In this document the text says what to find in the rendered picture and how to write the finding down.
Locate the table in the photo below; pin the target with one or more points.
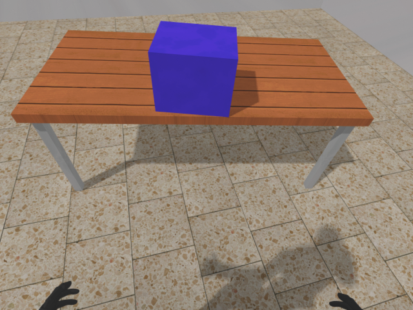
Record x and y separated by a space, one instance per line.
104 78

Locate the carton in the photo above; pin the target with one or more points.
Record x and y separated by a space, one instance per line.
193 68

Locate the left robot hand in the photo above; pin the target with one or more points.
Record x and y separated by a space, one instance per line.
53 303

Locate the right robot hand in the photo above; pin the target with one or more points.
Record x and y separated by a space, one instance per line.
347 303

